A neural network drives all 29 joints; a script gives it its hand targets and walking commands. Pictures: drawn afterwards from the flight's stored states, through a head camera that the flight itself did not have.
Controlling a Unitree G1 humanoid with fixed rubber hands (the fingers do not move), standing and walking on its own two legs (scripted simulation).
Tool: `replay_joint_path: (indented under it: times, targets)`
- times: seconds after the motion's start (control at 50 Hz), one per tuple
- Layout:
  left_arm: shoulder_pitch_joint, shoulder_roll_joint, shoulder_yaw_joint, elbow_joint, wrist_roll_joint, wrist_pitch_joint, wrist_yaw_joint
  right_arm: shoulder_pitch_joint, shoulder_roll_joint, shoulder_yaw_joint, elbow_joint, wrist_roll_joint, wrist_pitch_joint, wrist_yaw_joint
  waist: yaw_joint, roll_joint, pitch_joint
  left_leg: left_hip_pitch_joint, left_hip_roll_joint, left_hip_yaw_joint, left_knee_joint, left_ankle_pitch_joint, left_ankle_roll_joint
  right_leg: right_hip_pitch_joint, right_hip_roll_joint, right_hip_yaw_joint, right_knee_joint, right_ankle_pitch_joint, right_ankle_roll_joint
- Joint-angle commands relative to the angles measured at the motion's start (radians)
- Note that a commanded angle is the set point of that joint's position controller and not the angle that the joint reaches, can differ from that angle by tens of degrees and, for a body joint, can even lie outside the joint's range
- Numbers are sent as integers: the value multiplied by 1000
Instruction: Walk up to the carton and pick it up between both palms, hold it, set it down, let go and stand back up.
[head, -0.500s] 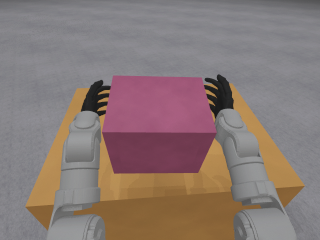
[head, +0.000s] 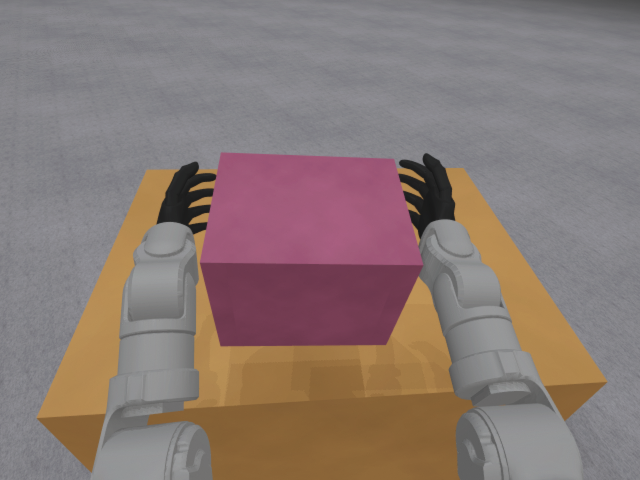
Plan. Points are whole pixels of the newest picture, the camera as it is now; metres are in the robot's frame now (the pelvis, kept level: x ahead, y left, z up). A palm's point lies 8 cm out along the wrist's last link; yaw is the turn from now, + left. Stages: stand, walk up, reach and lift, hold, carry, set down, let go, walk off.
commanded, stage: hold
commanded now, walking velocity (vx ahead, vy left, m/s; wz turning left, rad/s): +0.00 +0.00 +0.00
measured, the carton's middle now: (307, 252) +0.37 +0.01 +0.13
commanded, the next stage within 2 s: none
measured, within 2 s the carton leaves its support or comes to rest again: neither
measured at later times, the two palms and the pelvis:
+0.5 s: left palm (171, 239) +0.32 +0.16 +0.19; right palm (451, 221) +0.34 -0.15 +0.20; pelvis -0.03 +0.00 +0.00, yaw +0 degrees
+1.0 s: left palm (184, 223) +0.37 +0.16 +0.18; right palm (439, 223) +0.38 -0.15 +0.18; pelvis +0.00 +0.00 +0.00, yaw +0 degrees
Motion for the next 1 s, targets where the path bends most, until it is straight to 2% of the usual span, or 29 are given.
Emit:
replay_joint_path:
  times: [0.0,0.04,0.06,0.1,0.12,0.18,0.2,0.24,0.26,0.32,0.36,0.42,0.44,0.48,0.5,0.52,0.56,0.58,0.6,0.64,0.74,0.78,0.8,0.82,0.84,0.86,0.9,0.94,0.98]
  targets:
    - [-659,-516,-605,-351,-200,-94,-134,-624,522,548,-512,174,-29,98,-49,79,-586,224,-90,-25,67,471,-35,302,72,-104,-49,515,38]
    - [-647,-501,-602,-369,-195,-80,-137,-614,502,555,-528,190,-20,87,-36,98,-594,216,-92,-26,66,459,-31,314,67,-93,-48,518,35]
    - [-606,-511,-599,-369,-194,-69,-138,-622,499,570,-563,198,-13,81,-30,86,-572,202,-96,-21,67,484,-28,337,68,-90,-41,587,42]
    - [-611,-496,-573,-386,-172,-62,-138,-612,505,587,-559,216,3,77,-16,70,-544,177,-99,-21,57,459,-23,351,68,-83,-39,575,44]
    - [-602,-505,-583,-423,-184,-56,-140,-614,497,603,-617,237,3,76,-15,78,-588,220,-96,-25,63,491,-26,353,73,-88,-38,587,41]
    - [-645,-499,-584,-394,-195,-53,-134,-660,480,587,-650,229,8,75,-7,69,-595,194,-93,-27,50,413,-18,336,67,-80,-51,500,40]
    - [-678,-482,-554,-362,-182,-54,-132,-668,493,565,-574,210,23,80,3,42,-518,166,-91,-30,31,357,-9,277,65,-80,-55,446,43]
    - [-697,-487,-560,-377,-189,-56,-130,-676,498,561,-562,202,19,87,7,51,-528,165,-86,-27,22,333,-11,259,67,-87,-56,389,40]
    - [-670,-492,-514,-281,-163,-40,-135,-674,497,528,-472,180,37,94,4,43,-422,133,-85,-18,1,244,5,210,64,-86,-86,256,34]
    - [-775,-488,-481,-188,-152,-49,-141,-746,509,457,-389,112,23,122,18,22,-397,89,-70,-13,-48,38,28,109,48,-87,-122,0,24]
    - [-845,-491,-447,-178,-142,-66,-144,-752,536,403,-290,83,19,147,6,17,-381,58,-66,1,-61,-11,33,99,43,-93,-105,-56,15]
    - [-880,-460,-353,-32,-97,-70,-156,-768,533,308,-166,12,11,180,22,-25,-304,-7,-59,16,-105,-164,63,43,35,-86,-128,-265,7]
    - [-895,-454,-363,6,-98,-76,-160,-749,515,255,-111,-23,6,192,-8,-8,-294,-21,-57,12,-120,-212,61,30,35,-91,-124,-302,4]
    - [-956,-448,-357,17,-99,-92,-163,-763,516,208,-85,-63,-18,206,-29,17,-322,-83,-44,10,-132,-266,77,80,40,-96,-101,-301,9]
    - [-903,-432,-332,42,-84,-93,-167,-735,523,212,-46,-61,-18,209,-18,8,-282,-71,-50,13,-135,-243,75,78,36,-98,-109,-279,6]
    - [-969,-442,-354,7,-95,-111,-167,-751,540,199,-47,-78,-32,213,-41,28,-331,-77,-50,5,-135,-245,70,107,41,-101,-96,-251,9]
    - [-954,-456,-370,31,-97,-127,-161,-753,537,193,-17,-83,-47,218,-41,44,-338,-50,-47,7,-137,-222,57,97,41,-101,-106,-203,3]
    - [-933,-452,-363,46,-93,-130,-158,-771,541,199,-34,-83,-59,220,-29,53,-367,-24,-54,16,-128,-184,55,103,27,-92,-117,-189,5]
    - [-901,-467,-396,1,-108,-133,-158,-763,553,232,-73,-63,-71,218,-40,40,-413,31,-68,23,-98,-113,43,102,25,-98,-121,-139,7]
    - [-967,-461,-403,-51,-108,-151,-145,-757,548,248,-41,-65,-72,214,-30,55,-403,29,-67,11,-104,-90,34,106,32,-108,-116,-124,10]
    - [-856,-480,-435,-87,-119,-142,-137,-713,548,317,-110,-11,-83,192,-25,64,-418,85,-71,16,-72,40,24,137,39,-110,-111,31,16]
    - [-833,-508,-471,-101,-129,-140,-139,-724,531,332,-160,10,-94,178,-34,76,-442,126,-71,9,-52,86,12,143,47,-120,-114,69,13]
    - [-832,-529,-531,-191,-168,-143,-134,-697,548,382,-228,34,-99,168,-49,89,-546,175,-74,5,-19,198,-8,199,55,-122,-93,189,13]
    - [-787,-505,-507,-193,-160,-139,-130,-684,547,415,-238,60,-87,158,-28,64,-531,171,-76,2,-6,260,2,234,57,-107,-85,267,22]
    - [-764,-503,-521,-212,-157,-134,-132,-659,527,435,-260,77,-79,147,-42,83,-545,188,-80,-5,7,311,-12,250,59,-118,-78,323,28]
    - [-716,-515,-541,-220,-169,-123,-131,-704,526,478,-348,106,-81,135,-26,60,-561,206,-82,-8,26,352,-13,261,66,-115,-70,382,35]
    - [-715,-512,-574,-350,-201,-134,-123,-654,555,542,-453,162,-79,116,-18,77,-667,235,-94,-13,65,480,-25,325,70,-102,-41,538,39]
    - [-633,-519,-623,-411,-217,-115,-113,-602,539,597,-528,204,-63,97,-34,97,-640,221,-100,-25,90,582,-34,353,73,-94,-16,674,44]
    - [-623,-503,-598,-434,-196,-96,-119,-598,519,587,-558,201,-36,79,-27,85,-604,241,-99,-22,78,573,-41,354,73,-97,-30,666,51]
